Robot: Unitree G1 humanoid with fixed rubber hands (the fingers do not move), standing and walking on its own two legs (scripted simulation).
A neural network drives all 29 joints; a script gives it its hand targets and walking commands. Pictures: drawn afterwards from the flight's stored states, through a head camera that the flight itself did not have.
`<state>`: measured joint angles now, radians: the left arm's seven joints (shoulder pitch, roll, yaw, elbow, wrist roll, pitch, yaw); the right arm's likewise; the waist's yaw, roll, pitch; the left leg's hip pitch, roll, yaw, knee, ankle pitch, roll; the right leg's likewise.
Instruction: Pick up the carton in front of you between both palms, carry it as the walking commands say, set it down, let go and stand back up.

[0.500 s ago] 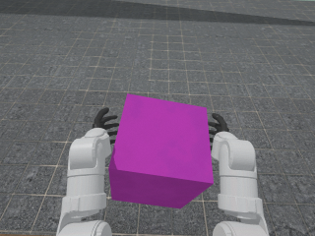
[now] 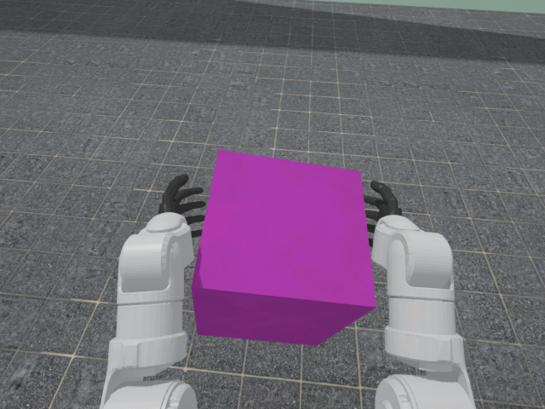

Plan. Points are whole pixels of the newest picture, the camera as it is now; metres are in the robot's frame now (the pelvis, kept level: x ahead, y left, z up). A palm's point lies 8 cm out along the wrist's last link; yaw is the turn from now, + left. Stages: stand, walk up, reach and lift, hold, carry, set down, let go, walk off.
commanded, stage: carry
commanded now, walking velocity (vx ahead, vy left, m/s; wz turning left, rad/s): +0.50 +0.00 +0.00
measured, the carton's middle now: (273, 258) +0.35 +0.01 +0.02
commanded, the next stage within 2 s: none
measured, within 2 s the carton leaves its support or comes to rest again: neither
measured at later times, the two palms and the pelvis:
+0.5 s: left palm (189, 122) +0.61 +0.18 +0.09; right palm (340, 130) +0.59 -0.11 +0.09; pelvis +0.32 +0.04 +0.01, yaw -2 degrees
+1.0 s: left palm (229, 51) +0.88 +0.13 +0.10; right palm (347, 56) +0.89 -0.16 +0.09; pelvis +0.62 -0.02 +0.01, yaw +2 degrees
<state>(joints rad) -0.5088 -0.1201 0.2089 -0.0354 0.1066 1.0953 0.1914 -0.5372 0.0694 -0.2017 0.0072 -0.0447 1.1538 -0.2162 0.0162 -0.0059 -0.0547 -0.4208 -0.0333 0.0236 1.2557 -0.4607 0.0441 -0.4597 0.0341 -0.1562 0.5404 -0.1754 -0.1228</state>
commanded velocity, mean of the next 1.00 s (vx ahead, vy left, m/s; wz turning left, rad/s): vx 0.50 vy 0.00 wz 0.00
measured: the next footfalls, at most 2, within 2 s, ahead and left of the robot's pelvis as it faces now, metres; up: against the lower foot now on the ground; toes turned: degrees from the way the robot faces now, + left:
left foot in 0.38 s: +0.42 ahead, +0.13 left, +0.00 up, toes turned +9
right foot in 0.86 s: +0.72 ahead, -0.11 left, +0.00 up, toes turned -13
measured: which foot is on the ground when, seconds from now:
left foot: up 0.00-0.36, down 0.38-0.88, up 0.90-1.00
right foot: down 0.00-0.42, up 0.44-0.84, down 0.86-1.00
